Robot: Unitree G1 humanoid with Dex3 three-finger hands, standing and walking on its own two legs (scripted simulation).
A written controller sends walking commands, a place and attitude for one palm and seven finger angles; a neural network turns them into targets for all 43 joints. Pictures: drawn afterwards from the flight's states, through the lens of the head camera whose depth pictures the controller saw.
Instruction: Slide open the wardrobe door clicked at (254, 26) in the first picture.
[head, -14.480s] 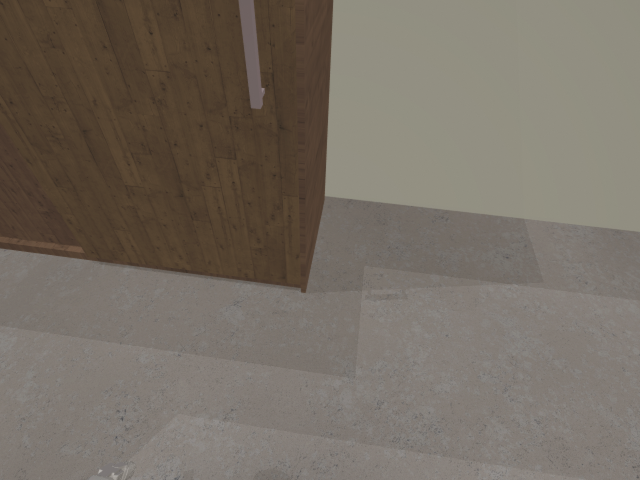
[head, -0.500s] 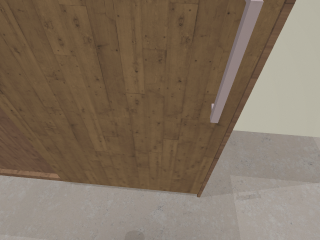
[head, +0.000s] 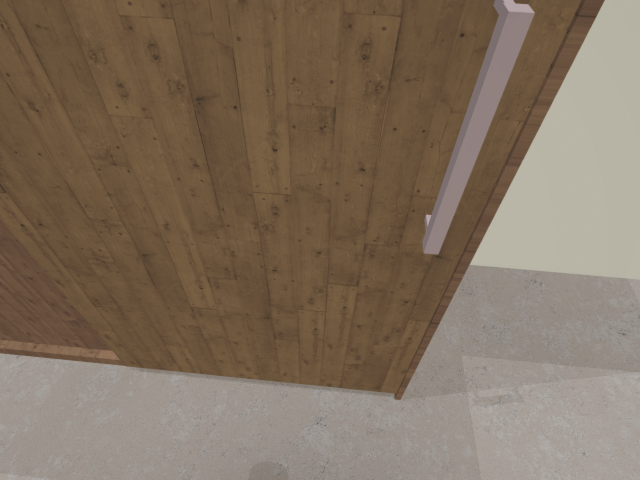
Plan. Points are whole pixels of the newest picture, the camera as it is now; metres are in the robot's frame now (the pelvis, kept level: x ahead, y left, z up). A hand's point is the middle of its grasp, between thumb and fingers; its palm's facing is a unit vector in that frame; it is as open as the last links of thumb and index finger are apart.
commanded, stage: look again from close up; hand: right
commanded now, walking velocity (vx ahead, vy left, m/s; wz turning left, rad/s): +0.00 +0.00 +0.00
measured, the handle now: (459, 149) +0.47 -0.14 +0.19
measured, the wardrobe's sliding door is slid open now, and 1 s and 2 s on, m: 0.00 0.00 0.00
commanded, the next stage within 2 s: raise the hand with hooked fingers in 0.16 s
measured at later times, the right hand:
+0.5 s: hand (490, 416) +0.21 -0.18 +0.01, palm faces +0.22 +0.97 -0.07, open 7.6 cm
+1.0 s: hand (526, 417) +0.20 -0.20 +0.05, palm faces +0.04 +0.99 -0.09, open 10.5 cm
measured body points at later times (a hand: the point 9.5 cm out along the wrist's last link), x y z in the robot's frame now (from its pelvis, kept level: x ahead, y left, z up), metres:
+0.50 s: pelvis +0.00 +0.01 -0.02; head -0.01 +0.02 +0.43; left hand +0.13 +0.27 -0.12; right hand +0.19 -0.23 +0.02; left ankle +0.04 +0.13 -0.74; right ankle -0.03 -0.07 -0.74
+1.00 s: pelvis +0.01 +0.04 -0.04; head +0.03 +0.05 +0.41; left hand +0.21 +0.23 -0.11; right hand +0.19 -0.25 +0.05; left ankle +0.04 +0.13 -0.74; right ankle -0.03 -0.07 -0.74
